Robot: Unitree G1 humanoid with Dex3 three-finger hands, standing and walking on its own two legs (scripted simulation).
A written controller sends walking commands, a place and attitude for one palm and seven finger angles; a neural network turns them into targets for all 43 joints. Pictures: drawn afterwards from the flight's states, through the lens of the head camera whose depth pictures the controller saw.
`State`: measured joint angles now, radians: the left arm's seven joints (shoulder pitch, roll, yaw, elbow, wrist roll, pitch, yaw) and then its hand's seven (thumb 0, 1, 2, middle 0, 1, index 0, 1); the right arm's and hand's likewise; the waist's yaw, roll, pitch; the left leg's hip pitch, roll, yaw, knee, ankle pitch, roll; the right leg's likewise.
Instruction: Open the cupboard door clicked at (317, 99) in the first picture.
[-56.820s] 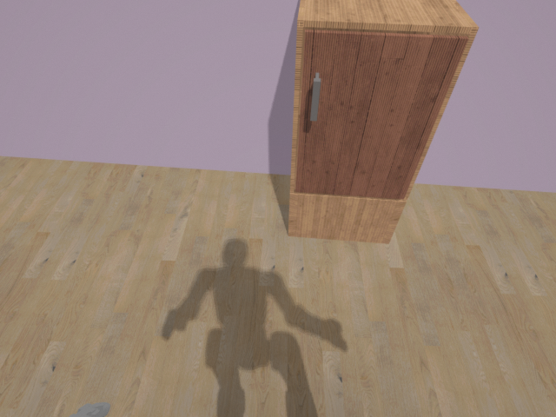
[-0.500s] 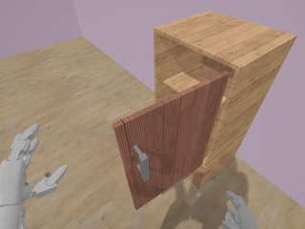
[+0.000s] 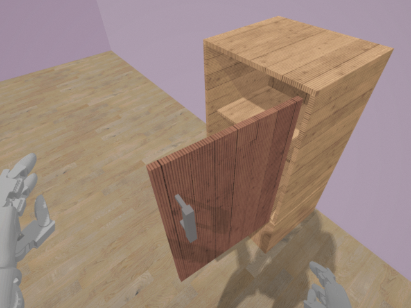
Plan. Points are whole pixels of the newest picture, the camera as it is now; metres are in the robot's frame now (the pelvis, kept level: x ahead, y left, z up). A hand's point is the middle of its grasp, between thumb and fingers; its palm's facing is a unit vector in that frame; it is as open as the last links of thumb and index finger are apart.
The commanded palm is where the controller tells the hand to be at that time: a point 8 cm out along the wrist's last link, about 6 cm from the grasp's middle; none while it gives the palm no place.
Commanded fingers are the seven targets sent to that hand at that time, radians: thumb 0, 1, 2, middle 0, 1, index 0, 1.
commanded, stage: draw the hand back to the body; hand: left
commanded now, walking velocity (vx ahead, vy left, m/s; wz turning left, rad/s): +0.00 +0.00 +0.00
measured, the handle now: (185, 218) +0.32 +0.10 -0.04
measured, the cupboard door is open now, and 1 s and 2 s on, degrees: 86 86 86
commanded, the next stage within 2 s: step back with the hand held close in 0.04 s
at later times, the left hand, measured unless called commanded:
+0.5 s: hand (48, 230) +0.17 +0.26 +0.15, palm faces +0.33 -0.79 -0.52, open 7.4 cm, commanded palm +0.12 +0.31 +0.17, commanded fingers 0.00 0.90 0.90 -0.20 -0.30 -0.20 -0.30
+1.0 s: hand out of the picture +0.09 +0.29 +0.16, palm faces +0.49 -0.73 -0.48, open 7.5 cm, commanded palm +0.03 +0.32 +0.17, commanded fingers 0.00 0.90 0.90 -0.20 -0.30 -0.20 -0.30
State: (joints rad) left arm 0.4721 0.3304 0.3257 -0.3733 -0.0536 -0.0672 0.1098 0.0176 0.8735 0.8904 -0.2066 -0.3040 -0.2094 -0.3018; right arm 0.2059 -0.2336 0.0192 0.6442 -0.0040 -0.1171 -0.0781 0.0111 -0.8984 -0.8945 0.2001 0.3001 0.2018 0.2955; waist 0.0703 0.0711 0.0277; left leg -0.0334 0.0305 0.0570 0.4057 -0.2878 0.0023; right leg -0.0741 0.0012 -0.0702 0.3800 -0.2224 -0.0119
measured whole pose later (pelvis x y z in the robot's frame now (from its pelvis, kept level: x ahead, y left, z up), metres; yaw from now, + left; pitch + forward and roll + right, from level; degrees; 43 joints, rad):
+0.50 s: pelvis -0.03 +0.01 +0.00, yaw -2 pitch +0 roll +0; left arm 0.56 0.40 0.38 -0.44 -0.04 -0.15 0.12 0.02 0.88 0.90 -0.21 -0.30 -0.21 -0.30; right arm 0.17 -0.25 -0.01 0.57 0.01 -0.02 -0.10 0.01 -0.90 -0.89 0.20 0.30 0.20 0.30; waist 0.00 0.04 0.03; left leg -0.20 0.02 0.09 0.44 -0.25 0.02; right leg -0.25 -0.01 -0.03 0.41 -0.16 0.00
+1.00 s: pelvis -0.10 +0.02 -0.02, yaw +1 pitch -2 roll -1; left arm 0.52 0.39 0.46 -0.52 0.00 -0.23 0.16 0.02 0.88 0.90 -0.21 -0.30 -0.21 -0.30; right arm 0.22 -0.21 0.01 0.58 0.00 -0.09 -0.09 0.01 -0.90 -0.89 0.20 0.30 0.20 0.30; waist 0.01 0.00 0.06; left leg -0.39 0.00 0.05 0.68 -0.28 0.05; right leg -0.40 0.00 0.01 0.60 -0.17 0.02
